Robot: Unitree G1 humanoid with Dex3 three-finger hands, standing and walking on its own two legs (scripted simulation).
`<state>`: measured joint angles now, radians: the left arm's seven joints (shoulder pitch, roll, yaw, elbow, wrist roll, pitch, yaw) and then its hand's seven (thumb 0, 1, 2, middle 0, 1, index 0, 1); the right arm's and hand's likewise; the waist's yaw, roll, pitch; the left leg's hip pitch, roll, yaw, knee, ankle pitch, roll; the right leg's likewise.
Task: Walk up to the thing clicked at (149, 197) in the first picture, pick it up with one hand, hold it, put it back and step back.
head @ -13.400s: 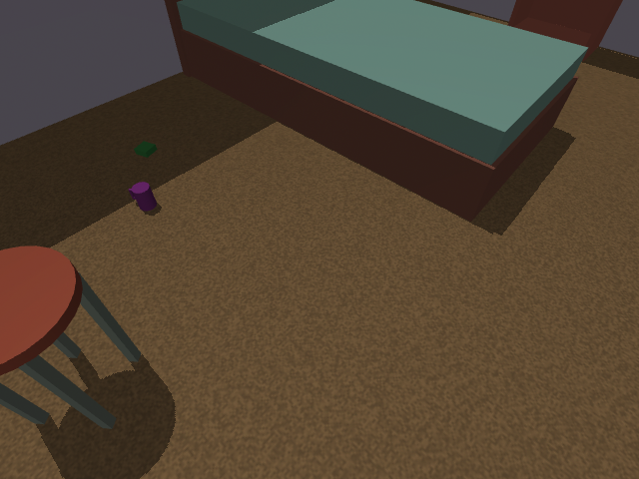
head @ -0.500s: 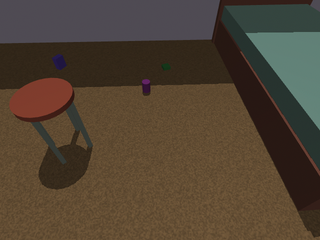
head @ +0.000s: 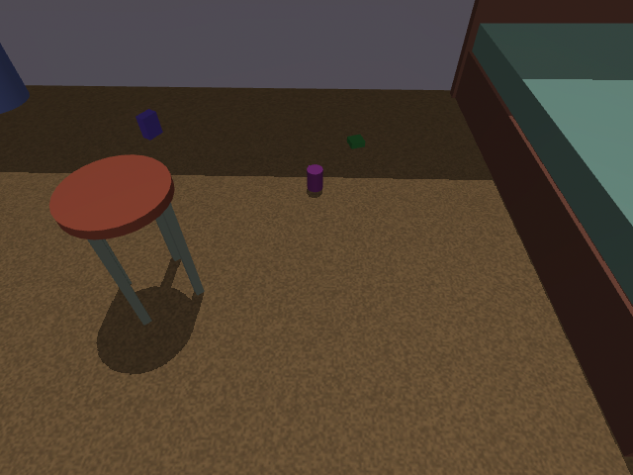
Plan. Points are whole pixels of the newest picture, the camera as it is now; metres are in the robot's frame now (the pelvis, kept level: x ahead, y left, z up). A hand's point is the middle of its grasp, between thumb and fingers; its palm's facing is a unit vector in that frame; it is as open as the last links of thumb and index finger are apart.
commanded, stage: walk up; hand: left
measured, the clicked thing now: (313, 176) +1.51 +0.17 -0.72
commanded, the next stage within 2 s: none
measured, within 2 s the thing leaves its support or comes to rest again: neither
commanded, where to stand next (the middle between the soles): +1.08 -0.06 m, yaw -3 degrees
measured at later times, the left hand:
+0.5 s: hand (194, 346) +0.33 +0.25 -0.14, palm faces -0.11 -0.93 -0.36, open 7.4 cm
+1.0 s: hand (201, 283) +0.48 +0.29 -0.17, palm faces -0.10 -0.93 -0.34, open 7.4 cm
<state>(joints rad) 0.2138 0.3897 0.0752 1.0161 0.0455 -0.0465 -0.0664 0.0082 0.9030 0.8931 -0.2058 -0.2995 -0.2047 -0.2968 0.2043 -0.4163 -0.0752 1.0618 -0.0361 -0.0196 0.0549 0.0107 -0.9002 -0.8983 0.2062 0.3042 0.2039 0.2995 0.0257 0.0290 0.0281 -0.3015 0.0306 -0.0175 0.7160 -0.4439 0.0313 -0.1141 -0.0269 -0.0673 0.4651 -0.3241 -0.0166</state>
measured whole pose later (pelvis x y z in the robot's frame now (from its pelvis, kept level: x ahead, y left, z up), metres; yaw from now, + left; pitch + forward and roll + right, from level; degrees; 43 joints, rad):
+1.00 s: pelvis +0.43 +0.01 -0.01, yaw -3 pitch -2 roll +0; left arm 0.32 0.46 0.05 0.92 0.01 -0.03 -0.06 0.01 0.91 0.89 -0.20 -0.30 -0.20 -0.30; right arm 0.28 -0.42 -0.08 0.86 -0.02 -0.10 0.06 0.01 -0.90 -0.90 0.21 0.30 0.20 0.30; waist 0.00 -0.06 0.07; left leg -0.36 0.06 0.10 0.65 -0.25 0.02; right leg -0.33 -0.01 0.03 1.05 -0.45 -0.05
